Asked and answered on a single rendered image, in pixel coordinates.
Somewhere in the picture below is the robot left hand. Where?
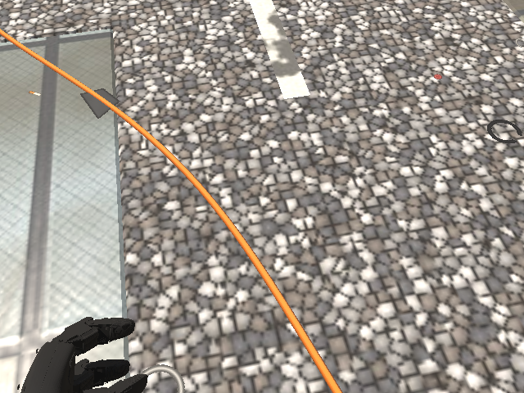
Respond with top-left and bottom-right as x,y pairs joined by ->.
17,317 -> 148,393

